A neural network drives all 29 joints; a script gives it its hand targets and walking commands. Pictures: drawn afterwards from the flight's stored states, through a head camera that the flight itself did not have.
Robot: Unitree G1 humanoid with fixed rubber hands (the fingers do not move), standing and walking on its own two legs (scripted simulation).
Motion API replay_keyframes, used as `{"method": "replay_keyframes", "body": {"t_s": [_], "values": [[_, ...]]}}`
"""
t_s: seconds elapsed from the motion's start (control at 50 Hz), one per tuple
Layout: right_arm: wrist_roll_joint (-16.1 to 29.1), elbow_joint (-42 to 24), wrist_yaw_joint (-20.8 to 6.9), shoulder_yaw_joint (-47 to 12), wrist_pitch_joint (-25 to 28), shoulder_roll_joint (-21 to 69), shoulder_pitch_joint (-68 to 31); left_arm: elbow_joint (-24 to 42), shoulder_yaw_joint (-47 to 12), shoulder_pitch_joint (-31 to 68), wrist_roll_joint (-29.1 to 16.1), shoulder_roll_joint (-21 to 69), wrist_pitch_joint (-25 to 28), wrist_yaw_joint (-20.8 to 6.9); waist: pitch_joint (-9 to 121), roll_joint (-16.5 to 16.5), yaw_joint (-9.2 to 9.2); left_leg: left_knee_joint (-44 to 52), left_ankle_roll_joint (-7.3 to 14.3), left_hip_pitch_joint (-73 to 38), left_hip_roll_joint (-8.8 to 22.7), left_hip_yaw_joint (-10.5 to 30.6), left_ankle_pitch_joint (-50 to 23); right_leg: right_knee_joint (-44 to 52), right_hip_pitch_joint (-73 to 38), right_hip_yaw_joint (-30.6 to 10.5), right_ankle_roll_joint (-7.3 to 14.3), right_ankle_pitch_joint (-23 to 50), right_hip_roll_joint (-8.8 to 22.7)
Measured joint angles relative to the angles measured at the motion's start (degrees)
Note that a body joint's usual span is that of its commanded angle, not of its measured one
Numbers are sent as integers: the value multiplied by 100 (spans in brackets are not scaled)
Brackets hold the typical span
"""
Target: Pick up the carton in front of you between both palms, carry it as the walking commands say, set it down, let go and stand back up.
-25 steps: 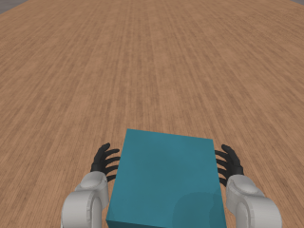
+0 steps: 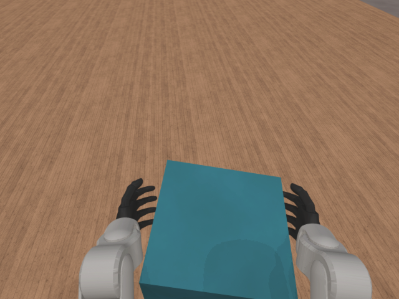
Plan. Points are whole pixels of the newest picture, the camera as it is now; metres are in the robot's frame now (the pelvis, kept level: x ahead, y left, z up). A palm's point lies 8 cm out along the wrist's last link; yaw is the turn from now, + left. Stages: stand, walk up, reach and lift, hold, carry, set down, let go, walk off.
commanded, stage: carry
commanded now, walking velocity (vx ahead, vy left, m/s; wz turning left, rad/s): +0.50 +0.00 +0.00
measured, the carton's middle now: (209, 246) +0.24 +0.01 +0.01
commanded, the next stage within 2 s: none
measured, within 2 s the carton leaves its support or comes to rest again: neither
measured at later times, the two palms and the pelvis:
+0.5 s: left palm (168, 111) +0.57 +0.11 +0.10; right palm (278, 114) +0.58 -0.18 +0.09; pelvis +0.33 -0.04 +0.00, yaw +2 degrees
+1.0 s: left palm (163, 57) +0.90 +0.17 +0.09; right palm (244, 57) +0.90 -0.13 +0.10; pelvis +0.65 +0.01 +0.00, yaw +0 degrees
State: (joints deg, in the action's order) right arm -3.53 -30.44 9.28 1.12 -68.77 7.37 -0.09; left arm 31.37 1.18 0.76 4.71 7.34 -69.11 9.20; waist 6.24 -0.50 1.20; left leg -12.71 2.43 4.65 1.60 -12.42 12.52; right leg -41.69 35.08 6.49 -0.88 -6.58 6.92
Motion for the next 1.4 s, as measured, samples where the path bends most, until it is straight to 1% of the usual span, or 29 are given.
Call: {"method": "replay_keyframes", "body": {"t_s": [0.1, 0.16, 0.18, 0.2, 0.24, 0.26, 0.28, 0.3, 0.36, 0.46, 0.54, 0.64, 0.68, 0.7, 0.72, 0.76, 0.78, 0.82, 0.9, 0.98, 1.06, 1.1, 1.12, 1.16, 1.2, 1.24, 1.26, 1.32, 1.4], "values": [[-22, -92, 2, -59, -132, -3, -59, 162, 37, -28, -10, 0, -109, 1, 84, 6, -54, 110, -247, -777, 20, 47, 580, 984, -187, 289, 109, 386, -130], [-58, -102, 34, -61, -240, -4, -91, 121, 43, 20, -35, -4, -180, 15, 63, 89, -63, -337, -447, -1098, 145, 129, 1195, 1435, -621, 549, 231, 268, -314], [-68, -82, 37, -28, -264, -8, -115, 39, 37, 62, -45, -3, -168, 15, 41, 174, -95, -861, -481, -1030, 273, 170, 1503, 1442, -756, 632, 333, 305, -398], [-78, -3, 36, 32, -271, -13, -148, -130, 28, 131, -49, -2, -122, 15, 3, 289, -135, -1760, -457, -701, 456, 258, 1487, 1166, -738, 709, 467, 170, -451], [-98, 148, 41, 118, -292, -11, -179, -420, 30, 239, -61, -2, -81, 15, -127, 282, -202, -3920, -370, 308, 397, 747, 1377, 951, -830, 747, 601, -197, -430], [-111, 187, 41, 121, -299, -10, -176, -481, 37, 236, -70, -1, -70, 15, -201, 246, -212, -4735, -294, 799, 319, 887, 1283, 1050, -967, 748, 597, -274, -414], [-124, 209, 40, 100, -294, -10, -163, -495, 49, 198, -81, 1, -48, 15, -263, 216, -221, -5245, -226, 1228, 282, 935, 1123, 1216, -1130, 743, 543, -277, -407], [-137, 225, 38, 66, -269, -9, -145, -481, 62, 145, -93, 2, -15, 15, -310, 197, -228, -5463, -184, 1591, 286, 937, 926, 1408, -1303, 734, 528, -278, -418], [-186, 240, 18, -47, -114, -4, -78, -381, 80, -2, -94, 4, 120, 5, -362, 147, -247, -5192, -168, 2386, 377, 865, 397, 1971, -1829, 675, 505, -286, -451], [-237, 88, -3, -148, 50, 3, 53, -194, 47, -153, -98, 10, 272, -13, -202, 92, -219, -3809, -315, 3025, 524, 704, -274, 2688, -2681, 575, 401, -450, -486], [-184, -201, 27, -145, -17, 5, 98, 36, 1, -162, -118, 9, 225, -13, -78, 98, -163, -2632, -337, 3072, 508, 516, -765, 2981, -3346, 530, 246, -775, -500], [-89, -389, 99, -101, -228, -2, 27, 214, -29, -72, -96, 3, 10, 0, 12, 51, -153, -1636, -167, 2678, 309, 178, -1067, 2956, -4130, 458, -52, -1461, -454], [-51, -330, 107, -84, -294, -6, -86, 244, 15, 3, -82, -2, -93, 13, -10, -33, -137, -1389, -62, 2304, 161, -9, -974, 2231, -4173, 378, -164, -2022, -300], [-53, -179, 141, -97, -281, -5, -162, 176, 65, 76, -81, -8, -114, 32, -41, -164, -91, -1660, 84, 2316, 89, -82, -858, 1398, -3898, 318, -150, -2131, -113], [-53, -5, 199, -111, -277, -6, -252, 85, 95, 144, -74, -8, -140, 78, -92, -209, -49, -1887, 196, 2320, 71, -116, -639, 300, -3439, 108, -98, -2058, -63], [-38, 218, 216, -69, -302, -5, -365, -73, 144, 235, -42, -8, -192, 102, -240, -162, -19, -1858, 286, 2115, 93, -128, -371, -1633, -2436, -296, 19, -1922, -202], [-33, 253, 215, -45, -307, -2, -365, -120, 138, 255, -30, -7, -205, 102, -306, -126, -12, -1693, 241, 1953, 100, -122, -369, -2186, -2005, -353, 76, -1779, -247], [-30, 251, 208, -3, -275, -1, -325, -184, 95, 284, -15, -5, -178, 101, -405, -81, -9, -1286, 225, 1607, 86, -98, -392, -2461, -1323, -330, 134, -1431, -236], [-21, 193, 165, 88, -109, -2, -296, -221, -15, 316, 28, 0, 13, 101, -491, -20, -19, -628, 171, 991, 93, 14, -393, -1558, -528, -174, 77, -991, -190], [-16, 75, 134, 100, -20, -2, -326, -72, -69, 295, 54, 0, 125, 113, -486, -41, -103, -345, 70, 484, 82, 89, -189, -237, -299, -8, 6, -519, -216], [-18, -58, 109, 66, -71, -1, -371, 154, -58, 260, 20, -2, 64, 149, -422, -52, -187, -442, -72, 70, 47, 110, 249, 868, -510, 242, -7, 196, -336], [-45, -86, 106, 44, -148, -1, -386, 189, -40, 261, 7, -3, -3, 150, -361, -41, -193, -768, -166, -66, 40, 141, 630, 1513, -871, 415, -9, 770, -415], [-60, -87, 105, 42, -190, -3, -397, 179, -30, 277, 0, -1, -41, 150, -316, -40, -182, -1025, -219, -95, 32, 172, 875, 1783, -1104, 486, 60, 1001, -428], [-83, 37, 101, 131, -275, -5, -501, -37, -30, 365, 2, 1, -33, 149, -269, 217, -179, -1748, -326, 99, 219, 302, 1192, 1676, -1252, 595, 411, 305, -558], [-126, 172, 108, 204, -345, -1, -555, -314, 3, 485, -14, 7, -41, 129, -288, 353, -167, -2299, -386, 404, 243, 556, 1522, 1588, -1304, 647, 543, -52, -593], [-153, 282, 133, 198, -382, 0, -564, -479, 49, 497, -19, 10, -35, 92, -323, 351, -150, -2217, -372, 586, 192, 683, 1720, 1672, -1404, 640, 507, -75, -565], [-169, 324, 135, 181, -382, 1, -566, -515, 67, 478, -19, 10, -21, 78, -344, 336, -141, -1976, -362, 619, 187, 699, 1588, 1712, -1460, 628, 496, -94, -555], [-193, 362, 135, 111, -326, 4, -546, -496, 94, 385, -22, 3, 54, 52, -364, 323, -131, -1412, -401, 541, 254, 655, 538, 1679, -1597, 601, 455, -241, -577], [-182, 279, 137, 64, -276, 2, -530, -361, 91, 334, -24, 1, 94, 50, -185, 247, -124, -1418, -405, 402, 254, 641, 876, 1462, -1622, 593, 393, -519, -552]]}}
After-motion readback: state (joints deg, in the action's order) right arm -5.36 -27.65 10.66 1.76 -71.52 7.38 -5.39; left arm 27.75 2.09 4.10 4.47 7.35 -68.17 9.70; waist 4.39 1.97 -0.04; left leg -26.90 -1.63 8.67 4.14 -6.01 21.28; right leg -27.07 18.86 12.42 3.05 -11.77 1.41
